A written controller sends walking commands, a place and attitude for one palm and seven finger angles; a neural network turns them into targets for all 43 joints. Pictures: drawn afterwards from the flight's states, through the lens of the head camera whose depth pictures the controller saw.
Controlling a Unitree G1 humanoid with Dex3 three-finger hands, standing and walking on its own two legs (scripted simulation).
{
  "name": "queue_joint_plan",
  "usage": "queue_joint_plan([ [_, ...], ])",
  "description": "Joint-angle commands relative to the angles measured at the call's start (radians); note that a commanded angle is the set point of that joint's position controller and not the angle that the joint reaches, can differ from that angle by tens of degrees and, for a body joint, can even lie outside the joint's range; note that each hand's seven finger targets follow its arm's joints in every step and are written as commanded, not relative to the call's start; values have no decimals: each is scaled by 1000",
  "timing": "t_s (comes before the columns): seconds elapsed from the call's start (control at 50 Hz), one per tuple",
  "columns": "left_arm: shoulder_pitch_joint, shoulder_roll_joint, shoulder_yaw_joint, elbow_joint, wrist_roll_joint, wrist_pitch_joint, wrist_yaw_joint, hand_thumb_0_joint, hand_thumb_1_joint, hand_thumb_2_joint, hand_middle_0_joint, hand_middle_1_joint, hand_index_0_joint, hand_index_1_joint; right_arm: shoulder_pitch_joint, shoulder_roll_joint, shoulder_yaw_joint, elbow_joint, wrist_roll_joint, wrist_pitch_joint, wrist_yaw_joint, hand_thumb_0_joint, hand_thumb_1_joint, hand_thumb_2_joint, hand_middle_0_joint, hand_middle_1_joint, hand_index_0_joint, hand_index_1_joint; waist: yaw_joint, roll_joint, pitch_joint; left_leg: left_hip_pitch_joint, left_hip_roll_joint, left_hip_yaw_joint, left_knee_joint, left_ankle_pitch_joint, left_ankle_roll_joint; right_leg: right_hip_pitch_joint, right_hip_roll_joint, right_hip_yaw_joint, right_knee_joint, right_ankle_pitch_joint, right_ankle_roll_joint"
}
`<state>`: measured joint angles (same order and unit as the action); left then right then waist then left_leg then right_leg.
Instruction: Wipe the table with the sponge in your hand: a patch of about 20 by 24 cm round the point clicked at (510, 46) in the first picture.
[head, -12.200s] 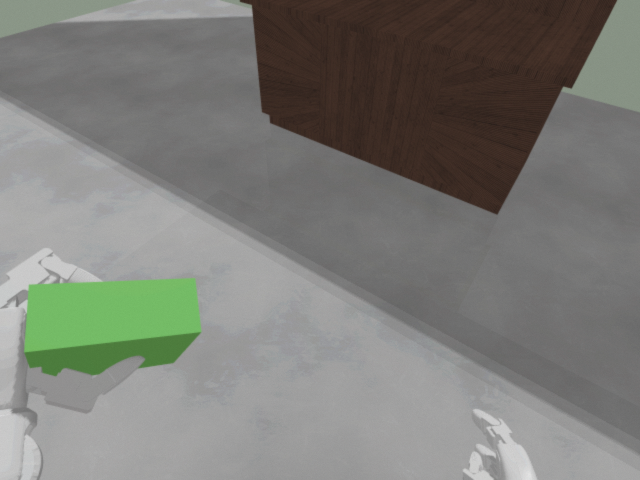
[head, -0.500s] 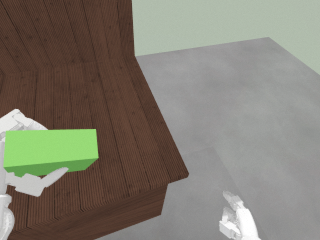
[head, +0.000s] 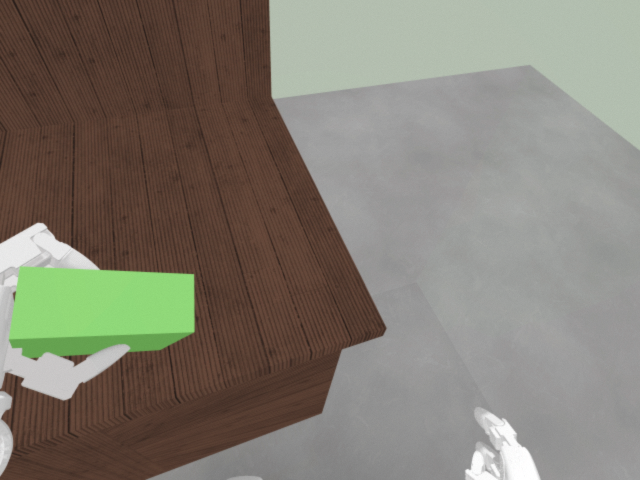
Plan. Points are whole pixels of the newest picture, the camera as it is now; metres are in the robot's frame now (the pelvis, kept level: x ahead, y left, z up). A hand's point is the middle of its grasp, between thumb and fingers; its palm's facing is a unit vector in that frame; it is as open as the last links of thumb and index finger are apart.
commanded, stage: come to a stop and stand still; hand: left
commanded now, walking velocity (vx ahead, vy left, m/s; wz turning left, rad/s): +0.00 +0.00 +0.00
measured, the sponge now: (130, 316) +0.24 +0.21 +0.12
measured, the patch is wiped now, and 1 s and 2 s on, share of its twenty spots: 0.00 0.00 0.00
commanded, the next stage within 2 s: look again from close up in 0.52 s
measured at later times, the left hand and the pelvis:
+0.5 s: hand (36, 298) +0.23 +0.27 +0.17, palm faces +0.38 -0.84 -0.39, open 9.6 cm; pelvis +0.01 +0.02 +0.00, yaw +1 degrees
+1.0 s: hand (57, 312) +0.22 +0.25 +0.16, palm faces +0.37 -0.84 -0.41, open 9.6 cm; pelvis +0.00 +0.00 +0.00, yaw +1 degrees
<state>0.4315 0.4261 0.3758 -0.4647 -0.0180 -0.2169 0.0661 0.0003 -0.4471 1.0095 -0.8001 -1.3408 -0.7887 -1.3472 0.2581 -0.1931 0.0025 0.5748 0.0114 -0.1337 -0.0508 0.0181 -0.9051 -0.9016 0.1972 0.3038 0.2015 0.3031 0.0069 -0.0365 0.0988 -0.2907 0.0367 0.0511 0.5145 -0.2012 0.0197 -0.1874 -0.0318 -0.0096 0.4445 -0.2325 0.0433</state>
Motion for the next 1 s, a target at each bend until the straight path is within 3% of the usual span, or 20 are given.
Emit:
queue_joint_plan([
  [0.0,-117,125,121,-223,-15,-89,37,0,100,1300,-1200,-1600,-1200,-1600,-109,-131,-41,-146,-3,-90,4,0,-900,-900,200,300,200,300,13,119,-175,56,58,-94,-152,-144,22,20,-12,14,-80,9,-61],
  [0.1,-98,65,56,-166,-3,-77,32,0,100,1300,-1200,-1600,-1200,-1600,-110,-129,-35,-128,-6,-93,18,0,-900,-900,200,300,200,300,9,113,-169,69,66,-105,-170,-110,18,-1,-6,4,-82,32,-55],
  [0.18,-145,126,106,-193,4,-75,39,0,100,1300,-1200,-1600,-1200,-1600,-131,-122,-33,-135,-3,-87,16,0,-900,-900,200,300,200,300,11,98,-174,80,70,-107,-173,-61,14,10,-10,4,-72,63,-54],
  [0.2,-145,93,77,-185,-1,-78,34,0,100,1300,-1200,-1600,-1200,-1600,-121,-121,-28,-135,-10,-81,16,0,-900,-900,200,300,200,300,7,92,-182,74,68,-113,-174,-50,15,18,-9,-3,-75,72,-55],
  [0.28,-150,141,118,-245,-5,-80,37,0,100,1300,-1200,-1600,-1200,-1600,-136,-118,-29,-149,-7,-77,14,0,-900,-900,200,300,200,300,8,143,-211,99,60,-100,-155,17,10,44,-17,6,-70,122,-59],
  [0.3,-136,109,93,-232,-9,-81,34,0,100,1300,-1200,-1600,-1200,-1600,-125,-115,-27,-148,-10,-74,14,0,-900,-900,200,300,200,300,7,130,-208,91,62,-102,-155,23,12,46,-15,-1,-74,128,-59],
  [0.38,-118,124,105,-258,-11,-80,36,0,100,1300,-1200,-1600,-1200,-1600,-124,-122,-32,-152,-7,-75,16,0,-900,-900,200,300,200,300,8,171,-231,125,64,-105,-149,121,0,52,-13,-9,-54,162,-61],
  [0.4,-115,100,82,-247,-11,-82,33,0,100,1300,-1200,-1600,-1200,-1600,-120,-123,-31,-151,-9,-72,17,0,-900,-900,200,300,200,300,7,168,-226,119,69,-104,-152,118,1,48,-12,-13,-56,158,-60],
  [0.46,-97,112,94,-232,-13,-76,36,0,100,1300,-1200,-1600,-1200,-1600,-112,-124,-35,-155,-7,-63,17,0,-900,-900,200,300,200,300,8,151,-235,122,66,-104,-140,130,1,59,-22,-6,-69,174,-61],
  [0.5,-83,93,78,-196,-15,-71,33,0,100,1300,-1200,-1600,-1200,-1600,-116,-126,-33,-151,-6,-58,14,0,-900,-900,200,300,200,300,6,115,-216,116,63,-98,-143,118,0,46,-20,-10,-81,174,-58],
  [0.58,-105,117,92,-193,-14,-67,38,0,100,1300,-1200,-1600,-1200,-1600,-127,-128,-36,-153,-2,-53,8,0,-900,-900,200,300,200,300,4,120,-191,88,57,-101,-162,30,2,43,-23,0,-95,134,-58],
  [0.6,-100,92,71,-171,-15,-66,34,0,100,1300,-1200,-1600,-1200,-1600,-122,-129,-34,-151,-4,-50,9,0,-900,-900,200,300,200,300,4,103,-181,72,55,-101,-164,-2,5,42,-22,-2,-104,118,-58],
  [0.68,-99,131,99,-208,-14,-68,40,0,100,1300,-1200,-1600,-1200,-1600,-130,-130,-38,-156,0,-53,5,0,-900,-900,200,300,200,300,5,110,-191,78,49,-105,-165,-24,7,44,-26,4,-104,101,-60],
  [0.7,-101,100,74,-205,-15,-70,37,0,100,1300,-1200,-1600,-1200,-1600,-127,-129,-36,-155,-1,-53,5,0,-900,-900,200,300,200,300,4,110,-188,71,49,-102,-165,-37,9,44,-26,3,-106,97,-60],
  [0.78,-94,130,98,-206,-15,-66,44,0,100,1300,-1200,-1600,-1200,-1600,-129,-131,-40,-152,2,-56,2,0,-900,-900,200,300,200,300,3,112,-173,69,46,-105,-166,-64,8,28,-28,13,-114,73,-62],
  [0.8,-95,102,76,-191,-15,-68,41,0,100,1300,-1200,-1600,-1200,-1600,-125,-130,-39,-148,-1,-56,2,0,-900,-900,200,300,200,300,2,109,-168,65,49,-104,-169,-87,10,20,-26,13,-118,54,-62],
  [0.88,-89,125,101,-179,-16,-62,45,0,100,1300,-1200,-1600,-1200,-1600,-124,-131,-44,-145,3,-55,0,0,-900,-900,200,300,200,300,4,82,-177,80,47,-99,-155,-59,11,19,-30,21,-121,71,-63],
  [0.9,-85,100,81,-162,-18,-61,41,0,100,1300,-1200,-1600,-1200,-1600,-122,-131,-42,-143,0,-54,1,0,-900,-900,200,300,200,300,3,73,-170,75,47,-98,-155,-63,12,14,-31,21,-126,68,-61],
  [0.98,-92,118,89,-175,-17,-53,45,0,100,1300,-1200,-1600,-1200,-1600,-131,-134,-46,-144,5,-52,0,0,-900,-900,200,300,200,300,2,85,-171,88,45,-99,-151,-50,11,7,-37,31,-126,66,-64],
])
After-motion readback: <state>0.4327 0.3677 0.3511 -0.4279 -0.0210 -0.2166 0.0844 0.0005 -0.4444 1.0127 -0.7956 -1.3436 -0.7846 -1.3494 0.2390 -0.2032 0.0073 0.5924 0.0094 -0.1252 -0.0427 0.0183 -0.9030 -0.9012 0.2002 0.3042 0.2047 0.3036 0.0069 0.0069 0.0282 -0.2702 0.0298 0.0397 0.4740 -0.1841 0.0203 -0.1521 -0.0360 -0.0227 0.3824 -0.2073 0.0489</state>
